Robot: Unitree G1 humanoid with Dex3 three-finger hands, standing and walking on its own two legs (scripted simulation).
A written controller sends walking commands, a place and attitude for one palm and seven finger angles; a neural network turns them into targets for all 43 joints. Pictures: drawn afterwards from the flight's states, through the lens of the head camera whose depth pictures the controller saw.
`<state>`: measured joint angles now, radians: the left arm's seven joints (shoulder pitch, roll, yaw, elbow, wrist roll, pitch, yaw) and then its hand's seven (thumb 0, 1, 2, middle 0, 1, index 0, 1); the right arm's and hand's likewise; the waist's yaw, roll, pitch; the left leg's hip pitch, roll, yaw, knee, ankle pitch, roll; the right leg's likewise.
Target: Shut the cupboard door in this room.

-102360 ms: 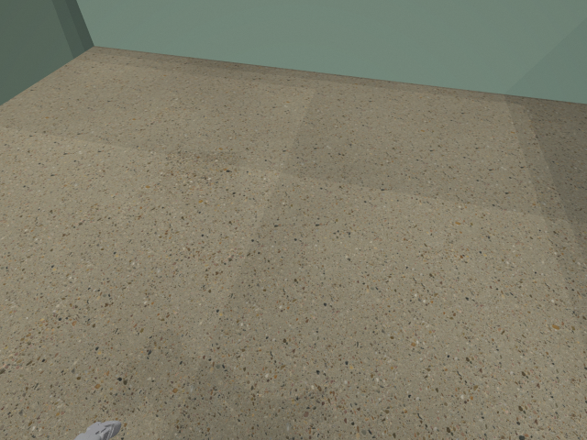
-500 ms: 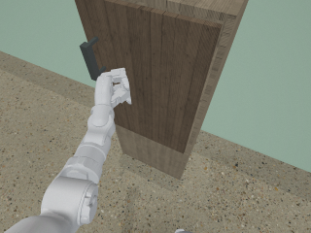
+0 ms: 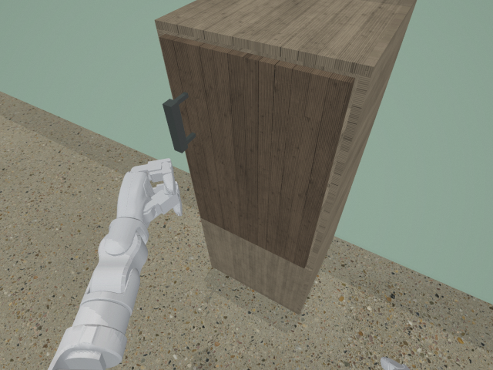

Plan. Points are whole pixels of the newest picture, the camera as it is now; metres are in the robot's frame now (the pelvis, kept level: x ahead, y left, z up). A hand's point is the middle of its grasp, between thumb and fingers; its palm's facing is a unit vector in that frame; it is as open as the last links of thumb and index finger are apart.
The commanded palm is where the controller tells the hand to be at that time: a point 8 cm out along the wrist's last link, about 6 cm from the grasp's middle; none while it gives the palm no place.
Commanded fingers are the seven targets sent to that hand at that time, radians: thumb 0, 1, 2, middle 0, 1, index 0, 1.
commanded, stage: draw the hand back to the body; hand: left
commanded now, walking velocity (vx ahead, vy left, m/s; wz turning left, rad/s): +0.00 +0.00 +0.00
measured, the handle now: (182, 122) +0.61 +0.17 +0.08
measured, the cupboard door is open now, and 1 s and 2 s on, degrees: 0 0 0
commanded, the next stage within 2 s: step back with the hand held close in 1.16 s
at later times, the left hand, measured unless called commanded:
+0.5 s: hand (73, 247) +0.24 +0.23 +0.16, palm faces +0.27 -0.92 -0.28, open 4.0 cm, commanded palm +0.20 +0.27 +0.17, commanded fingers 0.00 0.90 0.90 -0.56 -0.69 -0.56 -0.69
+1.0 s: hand out of the picture +0.18 +0.29 +0.18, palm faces +0.49 -0.78 -0.38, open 7.2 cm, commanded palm +0.13 +0.33 +0.20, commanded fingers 0.00 0.90 0.90 -0.20 -0.30 -0.20 -0.30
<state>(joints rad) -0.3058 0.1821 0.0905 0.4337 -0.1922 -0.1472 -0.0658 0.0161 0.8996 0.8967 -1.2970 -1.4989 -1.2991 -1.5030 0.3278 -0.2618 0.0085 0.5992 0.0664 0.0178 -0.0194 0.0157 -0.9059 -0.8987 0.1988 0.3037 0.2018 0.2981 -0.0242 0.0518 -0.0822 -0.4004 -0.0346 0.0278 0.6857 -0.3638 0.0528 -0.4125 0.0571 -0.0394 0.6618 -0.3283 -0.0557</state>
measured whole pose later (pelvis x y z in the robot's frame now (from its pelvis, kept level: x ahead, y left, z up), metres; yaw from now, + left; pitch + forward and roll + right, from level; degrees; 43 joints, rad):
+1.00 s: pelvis +0.00 +0.02 +0.02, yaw +2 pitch -4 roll -1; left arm 0.45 0.32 0.32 -0.36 -0.08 -0.06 0.11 0.01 0.89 0.90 -0.24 -0.34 -0.24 -0.34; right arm 0.19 -0.25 0.01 0.62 0.02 -0.06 -0.07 0.02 -0.90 -0.90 0.20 0.30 0.20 0.30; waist 0.07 0.09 0.00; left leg -0.11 -0.08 0.00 0.44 -0.26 0.08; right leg -0.11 0.02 -0.05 0.42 -0.24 -0.02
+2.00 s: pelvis -0.08 +0.03 +0.00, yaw +2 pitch -1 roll -1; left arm 0.50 0.39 0.41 -0.44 -0.01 -0.17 0.14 0.01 0.89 0.89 -0.21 -0.30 -0.21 -0.30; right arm 0.26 -0.24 -0.01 0.54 0.01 0.03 -0.08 0.01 -0.90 -0.90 0.20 0.30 0.20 0.30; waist -0.01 0.03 -0.04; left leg -0.43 -0.06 0.05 0.71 -0.38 0.08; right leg -0.41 0.01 -0.05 0.62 -0.20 -0.02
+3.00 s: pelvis -0.27 +0.05 +0.01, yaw -1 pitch -1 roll -1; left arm 0.50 0.41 0.38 -0.52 -0.06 -0.15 0.13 0.02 0.90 0.90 -0.20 -0.30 -0.20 -0.30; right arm 0.23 -0.18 -0.01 0.62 0.00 -0.12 -0.05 0.02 -0.91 -0.90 0.20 0.30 0.20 0.30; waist -0.09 -0.07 0.06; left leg -0.36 0.02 0.10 0.60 -0.22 0.05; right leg -0.27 -0.01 0.03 0.93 -0.51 0.01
